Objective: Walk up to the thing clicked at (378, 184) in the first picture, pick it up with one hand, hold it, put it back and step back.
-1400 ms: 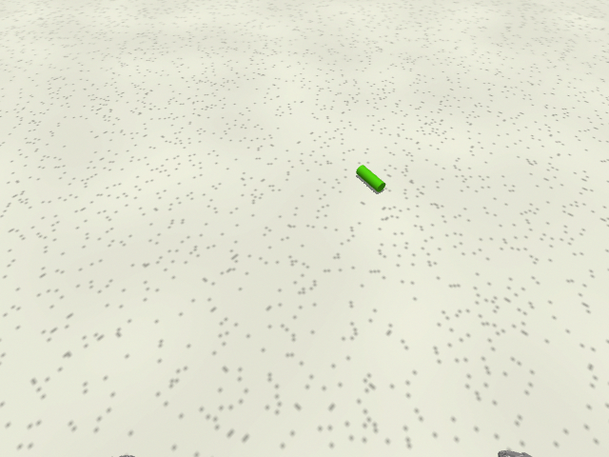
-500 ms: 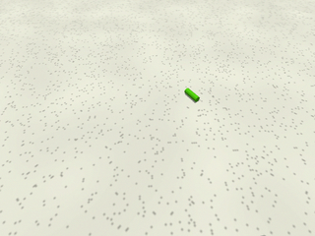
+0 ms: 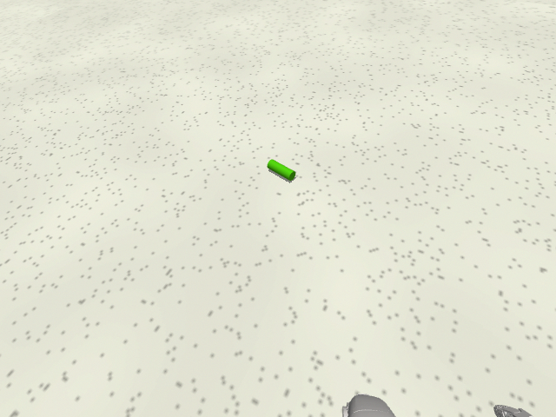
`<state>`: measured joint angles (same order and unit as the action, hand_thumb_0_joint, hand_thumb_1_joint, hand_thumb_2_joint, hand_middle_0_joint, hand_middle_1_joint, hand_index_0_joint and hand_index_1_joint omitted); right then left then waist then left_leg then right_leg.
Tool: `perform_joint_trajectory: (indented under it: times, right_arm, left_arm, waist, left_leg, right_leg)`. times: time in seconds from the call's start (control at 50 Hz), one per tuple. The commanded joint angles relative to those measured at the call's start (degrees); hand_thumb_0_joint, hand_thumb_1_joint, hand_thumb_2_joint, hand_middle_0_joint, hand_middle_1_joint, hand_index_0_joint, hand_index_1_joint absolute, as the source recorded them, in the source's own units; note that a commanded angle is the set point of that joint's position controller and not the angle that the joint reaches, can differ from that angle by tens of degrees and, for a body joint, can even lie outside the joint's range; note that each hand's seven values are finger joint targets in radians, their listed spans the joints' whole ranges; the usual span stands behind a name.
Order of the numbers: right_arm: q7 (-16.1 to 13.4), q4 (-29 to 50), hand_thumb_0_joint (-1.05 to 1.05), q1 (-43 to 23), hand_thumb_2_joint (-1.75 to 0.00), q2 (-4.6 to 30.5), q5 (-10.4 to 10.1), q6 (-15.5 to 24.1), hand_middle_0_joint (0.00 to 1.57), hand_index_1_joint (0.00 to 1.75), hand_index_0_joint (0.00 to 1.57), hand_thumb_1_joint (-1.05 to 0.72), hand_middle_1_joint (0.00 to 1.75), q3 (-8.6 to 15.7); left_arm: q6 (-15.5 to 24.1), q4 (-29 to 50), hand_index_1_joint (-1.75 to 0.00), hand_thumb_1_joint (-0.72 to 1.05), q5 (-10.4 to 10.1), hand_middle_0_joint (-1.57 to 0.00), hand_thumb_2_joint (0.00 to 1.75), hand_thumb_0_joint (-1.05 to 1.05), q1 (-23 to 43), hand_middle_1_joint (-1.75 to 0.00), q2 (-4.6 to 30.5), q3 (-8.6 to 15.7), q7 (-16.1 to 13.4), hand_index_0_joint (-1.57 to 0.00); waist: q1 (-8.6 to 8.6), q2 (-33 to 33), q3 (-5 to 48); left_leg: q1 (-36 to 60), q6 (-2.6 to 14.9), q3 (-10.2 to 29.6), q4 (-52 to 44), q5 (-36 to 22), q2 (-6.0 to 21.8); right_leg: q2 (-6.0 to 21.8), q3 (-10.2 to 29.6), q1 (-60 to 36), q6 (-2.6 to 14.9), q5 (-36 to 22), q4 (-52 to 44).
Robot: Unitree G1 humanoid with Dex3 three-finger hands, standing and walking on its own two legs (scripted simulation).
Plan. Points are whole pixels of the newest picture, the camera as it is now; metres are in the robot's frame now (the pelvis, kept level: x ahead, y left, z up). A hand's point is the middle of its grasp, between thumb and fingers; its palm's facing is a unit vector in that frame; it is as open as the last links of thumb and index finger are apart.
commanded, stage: walk up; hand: left
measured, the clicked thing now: (281, 169) +1.33 +0.05 -0.74
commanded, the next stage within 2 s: none
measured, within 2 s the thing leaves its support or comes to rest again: neither
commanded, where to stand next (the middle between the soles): +0.96 +0.11 m, yaw -41 degrees
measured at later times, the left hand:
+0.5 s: hand (154, 313) +0.32 +0.28 -0.15, palm faces -0.25 -0.87 -0.41, open 7.4 cm
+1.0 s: hand (209, 169) +0.69 +0.21 -0.12, palm faces -0.39 -0.77 -0.50, open 7.3 cm
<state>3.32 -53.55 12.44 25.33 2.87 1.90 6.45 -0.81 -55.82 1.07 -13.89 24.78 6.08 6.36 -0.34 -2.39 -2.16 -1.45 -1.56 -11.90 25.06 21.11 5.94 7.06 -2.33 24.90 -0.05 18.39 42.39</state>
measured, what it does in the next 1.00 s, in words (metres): walks ahead, turning right: right foot, then left foot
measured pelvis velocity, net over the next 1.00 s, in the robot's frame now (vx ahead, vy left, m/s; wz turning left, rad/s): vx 0.46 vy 0.01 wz -0.44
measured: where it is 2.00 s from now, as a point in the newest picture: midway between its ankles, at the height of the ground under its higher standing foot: (265, 251)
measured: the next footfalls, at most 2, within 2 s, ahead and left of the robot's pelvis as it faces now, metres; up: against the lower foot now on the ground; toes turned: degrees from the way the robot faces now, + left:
right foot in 0.04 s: +0.13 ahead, -0.16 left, +0.00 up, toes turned -9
left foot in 0.50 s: +0.43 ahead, +0.12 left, +0.00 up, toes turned -12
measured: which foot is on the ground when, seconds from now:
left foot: down 0.00-0.08, up 0.10-0.48, down 0.50-0.92, up 0.94-1.00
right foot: up 0.00-0.02, down 0.04-0.52, up 0.54-0.90, down 0.92-1.00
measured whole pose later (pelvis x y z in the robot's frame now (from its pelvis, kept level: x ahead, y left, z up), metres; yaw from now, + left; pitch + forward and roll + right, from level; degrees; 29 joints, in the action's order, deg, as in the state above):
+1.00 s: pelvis +0.46 +0.01 -0.02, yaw -25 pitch -3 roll -1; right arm 4.3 -45.5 19.8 23.7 2.8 -1.9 4.1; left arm 5.3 -46.9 -0.4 -12.8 22.7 2.7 -1.5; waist -3.6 -6.3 -5.1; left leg -16.5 1.5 -3.4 60.4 30.9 1.6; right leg -0.1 -5.1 23.7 3.2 14.6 41.3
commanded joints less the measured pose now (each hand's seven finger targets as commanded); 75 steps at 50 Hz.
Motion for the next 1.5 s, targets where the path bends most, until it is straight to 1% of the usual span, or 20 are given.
perform_joint_trajectory:
  times: [0.0,0.04,0.08,0.2,0.36,0.46,0.5,0.54,0.62,0.74,0.86,0.9,0.94,1.06,1.22,1.3,1.32,1.36,1.38,1.48]
  right_arm:
    - [0.1,8.6,0.0,-10.2,-0.9,12.9,-1.1,1.2,0.2,0.3,0.2,-0.9,0.3,2.7]
    - [0.6,10.5,0.0,-10.0,-0.9,6.2,-0.8,0.9,0.2,0.3,0.2,-0.9,0.3,0.0]
    - [0.8,12.8,0.0,-11.1,-0.9,9.8,-1.4,0.8,0.2,0.3,0.2,-0.9,0.3,0.1]
    - [1.5,8.4,0.0,-1.8,-0.9,10.1,-2.1,0.3,0.2,0.3,0.2,-0.9,0.3,0.6]
    - [3.2,15.0,0.0,-10.9,-0.9,9.6,-0.4,0.3,0.2,0.3,0.2,-0.9,0.3,2.1]
    - [2.8,12.2,0.0,2.4,-0.9,10.3,-0.4,0.9,0.2,0.3,0.2,-0.9,0.3,3.9]
    - [1.4,9.6,0.0,15.5,-0.9,16.0,0.8,1.9,0.2,0.3,0.2,-0.9,0.3,6.2]
    - [1.1,12.2,0.0,4.9,-0.9,19.6,-2.1,2.1,0.2,0.3,0.2,-0.9,0.3,6.8]
    - [0.5,13.0,0.0,3.1,-0.9,11.7,-1.5,2.3,0.2,0.3,0.2,-0.9,0.3,3.6]
    - [0.2,13.7,0.0,5.4,-0.9,11.2,-0.5,2.0,0.2,0.3,0.2,-0.9,0.3,2.5]
    - [0.8,16.9,0.0,1.3,-0.9,10.0,-0.8,0.4,0.2,0.3,0.2,-0.9,0.3,1.3]
    - [0.9,17.1,0.0,7.2,-0.9,5.1,-0.8,-0.2,0.2,0.3,0.2,-0.9,0.3,-0.4]
    - [0.5,16.0,0.0,9.0,-0.9,12.9,-0.2,-2.2,0.2,0.3,0.2,-0.9,0.3,1.4]
    - [0.8,12.3,0.0,9.6,-0.9,11.3,-0.3,-2.9,0.2,0.3,0.2,-0.9,0.3,1.9]
    - [3.1,15.5,0.0,0.8,-0.9,10.6,0.6,-2.9,0.2,0.3,0.2,-0.9,0.3,3.4]
    - [2.8,12.7,0.0,10.9,-0.9,12.1,0.6,-2.3,0.2,0.3,0.2,-0.9,0.3,5.0]
    - [2.1,10.4,0.0,18.1,-0.9,13.1,0.9,-1.7,0.2,0.3,0.2,-0.9,0.3,5.8]
    - [0.9,13.0,0.0,13.3,-0.9,20.8,0.5,-0.6,0.2,0.3,0.2,-0.9,0.3,6.7]
    - [0.8,13.8,0.0,8.3,-0.9,23.4,-0.9,-0.8,0.2,0.3,0.2,-0.9,0.3,7.1]
    - [-0.5,13.6,0.0,6.4,-0.9,13.5,-1.0,0.4,0.2,0.3,0.2,-0.9,0.3,3.3]
  left_arm:
    - [2.6,4.6,-0.3,0.9,0.4,-0.2,0.9,0.0,-1.6,-0.3,8.9,2.5,-0.8,-0.2]
    - [3.6,0.9,-0.3,0.9,0.4,-0.2,0.9,0.0,-17.7,-0.3,15.8,5.3,-3.5,-0.2]
    - [4.1,4.4,-0.3,0.9,-0.6,-0.2,0.9,0.0,-13.1,-0.3,22.1,5.7,-4.3,-0.2]
    - [6.3,8.7,-0.3,0.9,-1.6,-0.2,0.9,0.0,-2.0,-0.3,14.2,2.4,-6.7,-0.2]
    - [8.5,10.2,-0.3,0.9,-1.1,-0.2,0.9,0.0,-6.0,-0.3,15.8,2.6,-6.6,-0.2]
    - [8.3,11.2,-0.3,0.9,-0.5,-0.2,0.9,0.0,-2.4,-0.3,16.0,2.1,-7.6,-0.2]
    - [8.1,10.7,-0.3,0.9,-0.6,-0.2,0.9,0.0,-8.7,-0.3,6.6,-0.9,-7.8,-0.2]
    - [7.2,8.3,-0.3,0.9,-1.8,-0.2,0.9,0.0,-13.0,-0.3,10.3,-1.1,-9.1,-0.2]
    - [7.3,6.8,-0.3,0.9,-3.0,-0.2,0.9,0.0,-6.7,-0.3,12.5,0.0,-7.3,-0.2]
    - [6.5,9.9,-0.3,0.9,-2.5,-0.2,0.9,0.0,-1.0,-0.3,9.3,-0.8,-6.6,-0.2]
    - [6.5,6.9,-0.3,0.9,-1.9,-0.2,0.9,0.0,-10.0,-0.3,11.3,1.6,-7.6,-0.2]
    - [6.9,6.9,-0.3,0.9,-1.0,-0.2,0.9,0.0,-17.1,-0.3,18.2,4.2,-9.1,-0.2]
    - [6.6,10.9,-0.3,0.9,-1.8,-0.2,0.9,0.0,-10.2,-0.3,19.7,3.5,-9.9,-0.2]
    - [7.8,11.9,-0.3,0.9,-1.5,-0.2,0.9,0.0,-4.5,-0.3,16.2,2.4,-9.7,-0.2]
    - [8.5,11.5,-0.3,0.9,0.4,-0.2,0.9,0.0,-6.1,-0.3,19.7,3.5,-9.8,-0.2]
    - [7.6,11.7,-0.3,0.9,0.7,-0.2,0.9,0.0,0.2,-0.3,19.8,3.2,-10.2,-0.2]
    - [7.1,11.4,-0.3,0.9,1.2,-0.2,0.9,0.0,-0.8,-0.3,15.5,2.0,-10.5,-0.2]
    - [6.4,10.7,-0.3,0.9,-0.8,-0.2,0.9,0.0,-7.9,-0.3,8.8,-1.1,-11.2,-0.2]
    - [6.3,9.5,-0.3,0.9,-0.9,-0.2,0.9,0.0,-7.8,-0.3,13.7,-0.3,-12.0,-0.2]
    - [6.4,4.5,-0.3,0.9,-2.5,-0.2,0.9,0.0,-8.4,-0.3,14.0,0.4,-9.8,-0.2]
  waist:
    - [4.21,0.1,0.5]
    - [11.98,22.3,3.4]
    - [8.12,17.0,-1.6]
    - [-0.06,7.0,-1.9]
    - [1.82,4.8,-5.0]
    - [-6.21,5.3,3.4]
    - [-10.71,-14.4,9.5]
    - [-3.99,-16.4,7.8]
    - [-3.2,-7.4,1.1]
    - [-4.03,-6.8,0.8]
    - [3.03,1.7,4.9]
    - [5.63,18.2,9.2]
    - [3.05,8.6,5.7]
    - [-1.34,7.5,-1.8]
    - [0.29,10.4,-1.8]
    - [-7.51,8.0,3.1]
    - [-10.81,-1.3,6.0]
    - [-6.99,-21.8,1.9]
    - [-5.31,-19.8,1.7]
    - [-2.06,-8.6,-4.0]
  left_leg:
    - [-16.1,8.57,2.1,3.5,6.5,7.8]
    - [-30.9,5.16,-0.5,38.4,8.0,-1.8]
    - [-42.8,1.14,13.8,47.5,12.3,-4.1]
    - [-30.7,2.04,16.3,35.1,-4.1,2.2]
    - [-28.7,0.48,15.2,15.9,-15.5,2.5]
    - [-6.3,3.16,10.3,8.4,-12.1,-1.5]
    - [12.7,6.86,27.9,1.3,5.8,8.6]
    - [6.8,13.95,50.9,-11.8,17.4,20.0]
    - [-6.6,9.32,21.8,-7.7,-13.3,9.4]
    - [-1.8,15.65,12.6,-4.4,-32.0,10.7]
    - [-18.2,8.92,4.5,11.5,-22.9,5.2]
    - [-35.0,4.68,4.2,34.8,8.1,-4.6]
    - [-39.0,2.32,15.9,45.5,11.7,-2.6]
    - [-31.9,1.54,16.4,39.7,-0.1,1.9]
    - [-28.0,1.2,12.7,26.0,-2.6,3.0]
    - [-7.8,2.7,7.6,16.7,-0.7,-0.9]
    - [-0.6,2.45,9.8,11.0,3.7,-2.9]
    - [-2.8,5.32,43.6,-11.2,19.2,16.2]
    - [-5.5,11.58,50.2,-13.8,26.1,19.0]
    - [-10.6,7.18,22.4,-4.0,-13.2,8.2]
  right_leg:
    - [-5.2,-8.0,-16.6,0.99,-6.2,-5.5]
    - [-2.7,7.6,-31.1,4.6,9.2,-18.2]
    - [15.5,51.5,-26.0,14.72,22.4,-35.1]
    - [5.0,21.3,-15.7,10.08,-1.4,-27.9]
    - [3.4,16.9,-9.2,10.02,1.7,-27.2]
    - [2.3,12.3,-6.9,7.06,-20.0,-8.3]
    - [-7.9,7.8,10.2,2.86,2.0,23.2]
    - [-6.9,7.4,16.7,4.29,9.8,34.1]
    - [-2.8,6.5,8.9,3.18,-0.3,24.8]
    - [-2.2,0.3,7.8,0.83,-0.7,5.1]
    - [-7.2,-4.2,-22.2,3.52,-13.9,-9.0]
    - [7.2,23.0,-36.5,8.72,-0.8,-18.5]
    - [18.1,43.9,-27.8,17.23,16.0,-25.4]
    - [6.9,19.3,-7.8,11.88,0.2,-22.9]
    - [5.0,15.2,0.0,12.04,10.4,-19.7]
    - [4.5,11.3,10.0,9.2,7.2,-8.3]
    - [1.1,7.8,11.7,6.75,3.1,8.0]
    - [-11.5,4.2,27.1,2.24,14.1,30.8]
    - [-6.5,6.7,24.7,4.36,12.3,34.8]
    - [-4.0,6.1,15.2,2.34,0.4,24.9]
